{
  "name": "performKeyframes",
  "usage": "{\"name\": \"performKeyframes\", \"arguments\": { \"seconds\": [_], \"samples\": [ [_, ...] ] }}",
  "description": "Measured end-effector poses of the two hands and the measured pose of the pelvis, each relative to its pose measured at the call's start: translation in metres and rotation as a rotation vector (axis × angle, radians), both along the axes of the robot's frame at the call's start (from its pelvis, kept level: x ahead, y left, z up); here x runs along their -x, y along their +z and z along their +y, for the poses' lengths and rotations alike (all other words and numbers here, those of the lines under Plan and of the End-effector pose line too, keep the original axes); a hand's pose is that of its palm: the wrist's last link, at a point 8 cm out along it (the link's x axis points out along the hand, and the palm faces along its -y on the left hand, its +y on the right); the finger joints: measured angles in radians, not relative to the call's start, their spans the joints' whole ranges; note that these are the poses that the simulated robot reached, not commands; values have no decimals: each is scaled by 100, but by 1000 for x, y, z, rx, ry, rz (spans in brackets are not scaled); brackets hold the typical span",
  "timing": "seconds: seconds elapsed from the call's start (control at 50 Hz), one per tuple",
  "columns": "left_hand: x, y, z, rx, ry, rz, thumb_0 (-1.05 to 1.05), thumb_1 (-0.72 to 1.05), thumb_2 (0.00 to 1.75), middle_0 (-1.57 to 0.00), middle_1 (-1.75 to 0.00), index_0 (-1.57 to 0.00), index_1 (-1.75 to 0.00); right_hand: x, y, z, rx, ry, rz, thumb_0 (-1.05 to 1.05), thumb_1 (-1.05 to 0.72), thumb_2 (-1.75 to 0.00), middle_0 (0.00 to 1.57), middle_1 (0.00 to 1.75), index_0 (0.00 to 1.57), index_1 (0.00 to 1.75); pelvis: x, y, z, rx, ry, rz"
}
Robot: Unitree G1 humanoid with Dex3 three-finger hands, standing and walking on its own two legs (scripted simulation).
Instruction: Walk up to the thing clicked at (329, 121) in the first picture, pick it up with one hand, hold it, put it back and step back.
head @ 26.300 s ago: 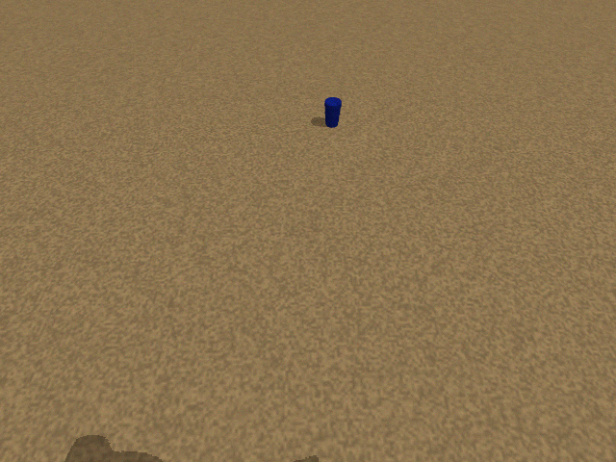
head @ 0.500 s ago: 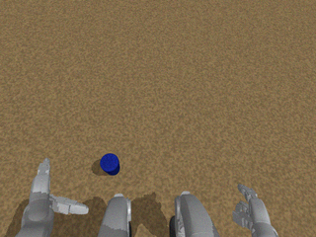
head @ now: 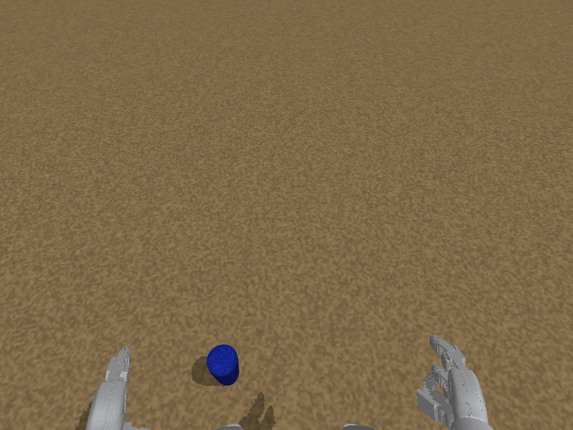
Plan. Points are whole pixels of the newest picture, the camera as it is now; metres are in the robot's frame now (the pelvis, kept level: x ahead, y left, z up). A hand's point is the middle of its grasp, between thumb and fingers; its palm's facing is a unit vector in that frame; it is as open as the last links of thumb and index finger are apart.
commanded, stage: home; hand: left
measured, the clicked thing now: (225, 367) +0.40 +0.19 -0.65
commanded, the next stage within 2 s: stand in 1.48 s
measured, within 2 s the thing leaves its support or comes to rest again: neither
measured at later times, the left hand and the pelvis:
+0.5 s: hand (163, 415) +0.16 +0.17 -0.05, palm faces +0.09 -0.95 -0.30, open 17.3 cm; pelvis +0.00 -0.01 +0.01, yaw +0 degrees
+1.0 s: hand (163, 414) +0.16 +0.17 -0.05, palm faces +0.10 -0.95 -0.30, open 17.3 cm; pelvis +0.00 -0.01 +0.01, yaw +0 degrees
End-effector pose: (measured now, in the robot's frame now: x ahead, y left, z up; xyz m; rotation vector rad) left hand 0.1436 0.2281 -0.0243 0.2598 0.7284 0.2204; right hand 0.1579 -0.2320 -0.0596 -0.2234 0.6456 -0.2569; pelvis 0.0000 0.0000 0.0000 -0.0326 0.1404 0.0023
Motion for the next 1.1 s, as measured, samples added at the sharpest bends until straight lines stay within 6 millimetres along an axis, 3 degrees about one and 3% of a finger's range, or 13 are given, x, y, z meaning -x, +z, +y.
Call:
{"name": "performKeyframes", "arguments": {
  "seconds": [0.48, 1.1],
  "samples": [
    [0, 0, -9, 8, -11, 15, -1, -51, 7, -6, -6, -6, -6, 22, -5, -14, 8, -14, 46, 2, -90, -90, 20, 30, 20, 30, 5, 5, -8, -8, -1, -20],
    [1, 0, -9, 16, -4, 12, -1, -50, 8, -6, -6, -6, -6, 14, -2, -11, 8, 4, 26, 2, -90, -90, 20, 30, 20, 30, 4, 7, -8, -10, -1, -27]
  ]
}}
